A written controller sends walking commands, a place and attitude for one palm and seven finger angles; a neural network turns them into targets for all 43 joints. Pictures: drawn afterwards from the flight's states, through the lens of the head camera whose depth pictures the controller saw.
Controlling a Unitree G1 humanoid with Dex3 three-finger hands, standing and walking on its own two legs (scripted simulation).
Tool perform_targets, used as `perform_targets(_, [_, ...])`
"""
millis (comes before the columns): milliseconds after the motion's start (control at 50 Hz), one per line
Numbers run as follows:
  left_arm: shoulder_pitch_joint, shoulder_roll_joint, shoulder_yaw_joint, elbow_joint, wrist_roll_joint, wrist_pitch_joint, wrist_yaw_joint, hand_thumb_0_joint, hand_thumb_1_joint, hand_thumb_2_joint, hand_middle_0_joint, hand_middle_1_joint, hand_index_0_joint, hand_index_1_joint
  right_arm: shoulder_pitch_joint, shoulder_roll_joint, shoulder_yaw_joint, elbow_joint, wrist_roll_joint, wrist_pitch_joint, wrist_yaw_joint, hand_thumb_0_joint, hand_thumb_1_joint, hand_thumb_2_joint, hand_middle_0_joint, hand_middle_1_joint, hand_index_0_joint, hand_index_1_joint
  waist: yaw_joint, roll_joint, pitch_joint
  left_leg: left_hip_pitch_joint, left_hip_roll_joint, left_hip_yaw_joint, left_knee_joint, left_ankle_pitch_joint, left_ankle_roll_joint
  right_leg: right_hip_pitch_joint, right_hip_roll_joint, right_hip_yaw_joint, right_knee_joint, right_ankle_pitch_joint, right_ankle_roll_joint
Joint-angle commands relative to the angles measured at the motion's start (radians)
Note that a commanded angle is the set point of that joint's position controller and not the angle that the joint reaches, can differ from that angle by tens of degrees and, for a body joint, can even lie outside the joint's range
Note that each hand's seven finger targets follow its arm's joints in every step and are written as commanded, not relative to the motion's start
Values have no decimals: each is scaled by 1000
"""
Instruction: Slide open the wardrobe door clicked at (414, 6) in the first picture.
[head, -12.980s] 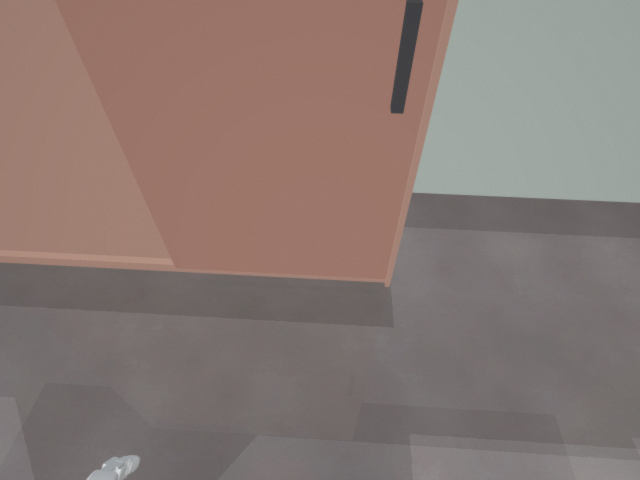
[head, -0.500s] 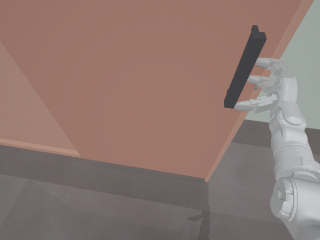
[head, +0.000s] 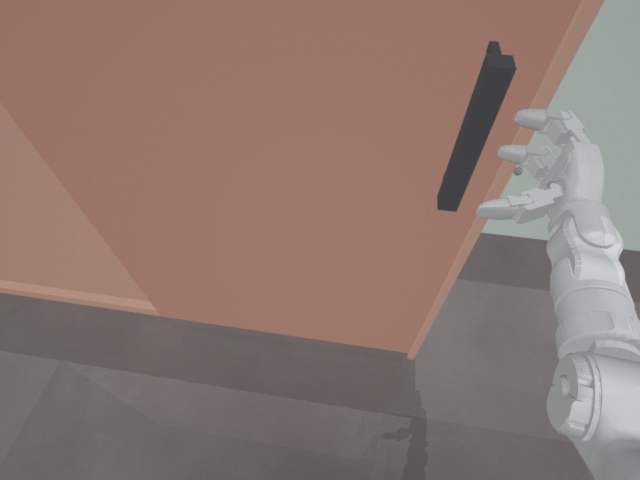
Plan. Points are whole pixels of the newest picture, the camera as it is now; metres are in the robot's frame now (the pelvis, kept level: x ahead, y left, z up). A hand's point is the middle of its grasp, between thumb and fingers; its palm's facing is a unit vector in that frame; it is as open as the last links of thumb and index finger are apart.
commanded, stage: move the hooked fingers beside the handle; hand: right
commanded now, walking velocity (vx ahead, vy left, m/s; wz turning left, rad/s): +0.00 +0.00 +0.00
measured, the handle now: (467, 134) +0.54 -0.11 +0.14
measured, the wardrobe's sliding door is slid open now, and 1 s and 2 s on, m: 0.00 0.00 0.00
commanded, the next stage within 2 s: feel for the door with the fingertips in 1.38 s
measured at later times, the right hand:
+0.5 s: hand (523, 173) +0.47 -0.17 +0.15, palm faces +0.03 +1.00 +0.01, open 14.0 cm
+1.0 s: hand (532, 171) +0.47 -0.18 +0.15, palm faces +0.02 +1.00 +0.01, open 14.0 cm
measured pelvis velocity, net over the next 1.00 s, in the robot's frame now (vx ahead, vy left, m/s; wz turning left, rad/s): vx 0.01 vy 0.01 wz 0.00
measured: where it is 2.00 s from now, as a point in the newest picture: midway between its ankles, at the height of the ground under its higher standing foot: outside the picture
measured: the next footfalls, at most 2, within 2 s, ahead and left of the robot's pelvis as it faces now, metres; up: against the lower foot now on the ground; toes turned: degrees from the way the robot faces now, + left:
none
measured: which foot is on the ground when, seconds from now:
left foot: down 0.00-1.00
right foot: down 0.00-1.00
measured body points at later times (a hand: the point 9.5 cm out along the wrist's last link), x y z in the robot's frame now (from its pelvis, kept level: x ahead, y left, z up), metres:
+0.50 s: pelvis -0.01 +0.01 +0.00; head +0.05 +0.00 +0.45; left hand +0.03 +0.27 -0.12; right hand +0.46 -0.22 +0.15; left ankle -0.02 +0.12 -0.72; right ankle +0.01 -0.11 -0.72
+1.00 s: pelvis +0.01 +0.01 +0.00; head +0.05 +0.00 +0.45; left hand +0.05 +0.27 -0.12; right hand +0.47 -0.23 +0.15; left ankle -0.02 +0.12 -0.72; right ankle +0.01 -0.11 -0.72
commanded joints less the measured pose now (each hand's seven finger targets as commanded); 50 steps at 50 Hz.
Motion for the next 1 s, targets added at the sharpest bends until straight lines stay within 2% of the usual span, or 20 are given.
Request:
perform_targets(0, [77,168,57,-84,0,-26,10,0,900,900,-200,-300,-200,-300,-474,-190,-12,-241,23,-65,8,0,500,-300,300,1200,300,1200,12,-14,-368,38,-43,14,-69,383,23,326,20,70,-56,382,-12])
perform_targets(40, [67,165,59,-89,-4,-27,9,0,900,900,-200,-300,-200,-300,-471,-167,6,-262,24,-55,10,0,500,-300,300,1200,300,1200,10,-39,-374,29,-44,12,-69,382,21,339,19,67,-60,382,-10])
perform_targets(120, [67,169,57,-85,-3,-26,13,0,900,900,-200,-300,-200,-300,-467,-211,-31,-240,17,-49,-4,0,500,-300,300,1200,300,1200,4,-13,-336,34,-42,10,-78,347,22,301,21,67,-71,329,-13])
perform_targets(180, [64,165,55,-80,-3,-31,13,0,900,900,-200,-300,-200,-300,-506,-181,1,-229,10,-52,-8,0,500,-300,300,1200,300,1200,21,-32,-307,-4,-41,13,-82,304,22,305,20,72,-73,294,-10])
perform_targets(200, [73,168,54,-77,0,-30,14,0,900,900,-200,-300,-200,-300,-513,-195,-6,-224,10,-58,-11,0,500,-300,300,1200,300,1200,24,2,-307,9,-41,12,-85,298,22,293,19,74,-73,287,-14])
perform_targets(240, [67,167,55,-79,-1,-34,16,0,900,900,-200,-300,-200,-300,-525,-221,-27,-239,7,-70,-13,0,500,-300,300,1200,300,1200,13,-42,-350,19,-38,6,-78,312,22,309,23,71,-72,296,-11])
perform_targets(280, [71,168,55,-78,0,-36,16,0,900,900,-200,-300,-200,-300,-503,-236,-43,-228,4,-74,-10,0,500,-300,300,1200,300,1200,8,-20,-370,36,-39,6,-73,335,22,311,22,71,-69,317,-12])
perform_targets(320, [70,172,51,-81,0,-33,17,0,900,900,-200,-300,-200,-300,-478,-269,-69,-203,6,-70,-4,0,500,-300,300,1200,300,1200,4,6,-355,58,-37,-1,-78,347,17,273,25,60,-69,299,-18])
perform_targets(380, [62,170,48,-90,-6,-28,21,0,900,900,-200,-300,-200,-300,-500,-239,-21,-186,2,-58,15,0,500,-300,300,1200,300,1200,22,-9,-305,39,-35,-2,-87,319,16,244,27,55,-76,255,-20])
perform_targets(400, [72,172,50,-89,-3,-28,22,0,900,900,-200,-300,-200,-300,-509,-249,-35,-184,4,-62,16,0,500,-300,300,1200,300,1200,23,20,-315,54,-35,-4,-88,323,16,241,29,56,-70,257,-24])
perform_targets(460, [67,175,49,-94,-6,-28,28,0,900,900,-200,-300,-200,-300,-500,-312,-84,-190,15,-66,28,0,500,-300,300,1200,300,1200,8,-17,-353,80,-33,-14,-87,342,16,246,32,50,-70,260,-23])
perform_targets(500, [73,175,49,-90,-4,-25,29,0,900,900,-200,-300,-200,-300,-499,-309,-71,-196,17,-73,40,0,500,-300,300,1200,300,1200,17,19,-348,95,-33,-12,-89,355,14,236,31,52,-65,269,-27])
perform_targets(540, [62,170,49,-93,-9,-25,29,0,900,900,-200,-300,-200,-300,-489,-259,-29,-202,19,-71,53,0,500,-300,300,1200,300,1200,21,-41,-341,55,-36,-10,-88,356,15,268,31,51,-63,280,-23])
perform_targets(580, [68,176,53,-86,-10,-23,32,0,900,900,-200,-300,-200,-300,-499,-284,-47,-200,27,-65,61,0,500,-300,300,1200,300,1200,26,-29,-344,55,-35,-11,-93,346,13,265,30,52,-63,269,-24])
perform_targets(620, [65,173,54,-91,-12,-24,31,0,900,900,-200,-300,-200,-300,-488,-240,-19,-217,36,-61,69,0,500,-300,300,1200,300,1200,25,-49,-356,44,-36,-6,-90,359,16,291,29,53,-61,295,-23])
perform_targets(700, [79,177,53,-77,-6,-25,31,0,900,900,-200,-300,-200,-300,-525,-241,-20,-189,39,-44,54,0,500,-300,300,1200,300,1200,38,-5,-314,27,-36,-2,-95,328,14,264,30,62,-58,272,-27])
perform_targets(740, [76,179,53,-82,-6,-23,31,0,900,900,-200,-300,-200,-300,-494,-309,-79,-188,29,-47,44,0,500,-300,300,1200,300,1200,14,-17,-360,59,-34,-9,-86,354,14,264,32,58,-58,291,-25])
perform_targets(800, [80,176,51,-88,-2,-21,27,0,900,900,-200,-300,-200,-300,-482,-319,-83,-204,20,-62,41,0,500,-300,300,1200,300,1200,11,-10,-370,83,-33,-8,-76,394,15,256,32,55,-49,330,-27])
perform_targets(880, [63,172,55,-106,-5,-17,23,0,900,900,-200,-300,-200,-300,-438,-302,-77,-262,22,-68,50,0,500,-300,300,1200,300,1200,-7,-62,-417,93,-38,-5,-65,435,19,311,29,52,-50,386,-19])
perform_targets(980, [52,173,55,-117,-13,-6,24,0,900,900,-200,-300,-200,-300,-362,-270,-60,-255,45,-17,71,0,500,-300,300,1200,300,1200,-6,-3,-335,101,-40,2,-81,450,16,270,26,44,-62,378,-24])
